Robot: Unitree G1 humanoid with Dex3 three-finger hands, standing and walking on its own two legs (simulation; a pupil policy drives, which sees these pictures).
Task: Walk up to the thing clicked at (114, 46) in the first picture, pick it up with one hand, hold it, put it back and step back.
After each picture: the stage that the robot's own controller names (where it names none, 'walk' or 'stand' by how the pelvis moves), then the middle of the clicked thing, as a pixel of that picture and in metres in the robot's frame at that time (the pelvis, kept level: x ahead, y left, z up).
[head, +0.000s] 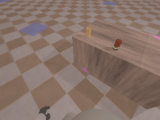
stand; (117, 45) +0.84 -0.27 -0.08
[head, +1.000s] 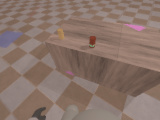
walk; (92, 42) +0.77 +0.04 -0.05
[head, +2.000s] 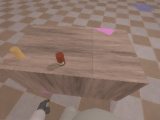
stand; (60, 59) +0.47 +0.27 -0.05
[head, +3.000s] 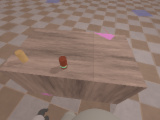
stand; (63, 62) +0.47 +0.25 -0.08
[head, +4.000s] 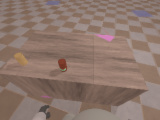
stand; (62, 65) +0.45 +0.25 -0.08
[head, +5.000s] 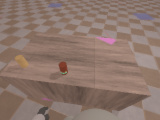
stand; (63, 68) +0.43 +0.24 -0.08
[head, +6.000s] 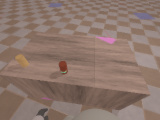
stand; (63, 67) +0.44 +0.24 -0.08
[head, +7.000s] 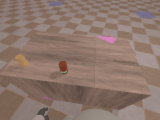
stand; (63, 67) +0.43 +0.24 -0.08
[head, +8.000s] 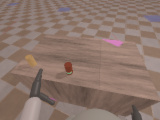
rise first; (68, 68) +0.44 +0.23 -0.08
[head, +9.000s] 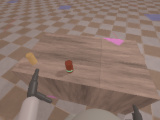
go down; (69, 66) +0.45 +0.23 -0.08
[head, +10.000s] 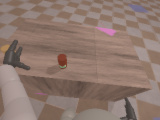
go down; (62, 61) +0.44 +0.21 -0.04
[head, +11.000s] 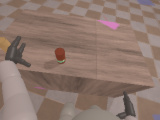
close in; (60, 56) +0.46 +0.21 -0.01
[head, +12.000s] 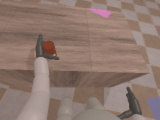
close; (50, 50) +0.47 +0.23 +0.02
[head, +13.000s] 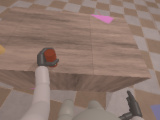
lift; (51, 58) +0.42 +0.24 +0.01
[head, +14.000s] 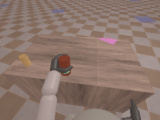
lift; (65, 65) +0.33 +0.17 +0.13
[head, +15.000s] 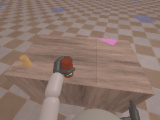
hold; (67, 67) +0.33 +0.16 +0.11
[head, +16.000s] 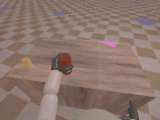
hold; (66, 64) +0.33 +0.17 +0.14
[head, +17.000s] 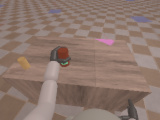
crouch; (63, 57) +0.39 +0.19 +0.14
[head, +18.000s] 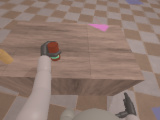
lower; (54, 51) +0.46 +0.22 +0.07
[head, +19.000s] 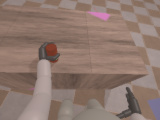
lower; (52, 53) +0.46 +0.22 +0.01
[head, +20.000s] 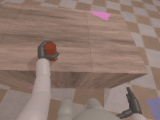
lower; (51, 52) +0.46 +0.22 +0.02
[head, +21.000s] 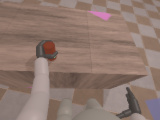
lower; (50, 51) +0.47 +0.23 +0.02
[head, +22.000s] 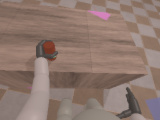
lower; (50, 51) +0.47 +0.23 +0.02
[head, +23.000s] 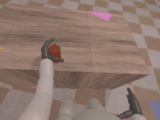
open; (55, 54) +0.46 +0.20 +0.02
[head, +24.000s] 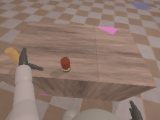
sink last; (65, 65) +0.42 +0.19 -0.03
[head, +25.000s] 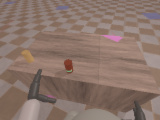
stand; (68, 66) +0.44 +0.21 -0.03
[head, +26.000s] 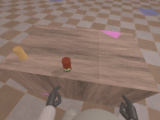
stand; (66, 64) +0.42 +0.20 -0.02
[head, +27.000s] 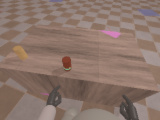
stand; (67, 64) +0.43 +0.20 -0.01
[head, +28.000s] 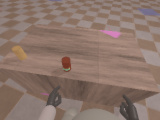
stand; (66, 64) +0.42 +0.20 -0.02
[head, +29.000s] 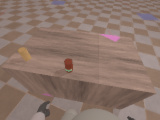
stand; (68, 65) +0.44 +0.19 -0.05
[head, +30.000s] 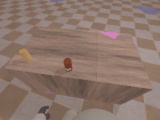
walk; (68, 65) +0.45 +0.20 -0.08
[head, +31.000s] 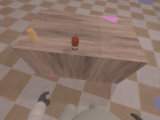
walk; (75, 43) +0.64 +0.17 -0.06
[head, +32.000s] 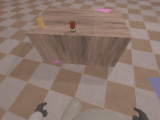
walk; (72, 26) +0.96 +0.30 -0.05
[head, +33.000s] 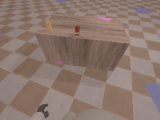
stand; (77, 30) +1.05 +0.23 -0.07
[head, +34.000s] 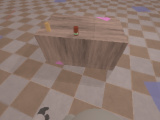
stand; (75, 31) +1.05 +0.24 -0.08
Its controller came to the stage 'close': yes
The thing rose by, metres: 0.23
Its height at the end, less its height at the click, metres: +0.00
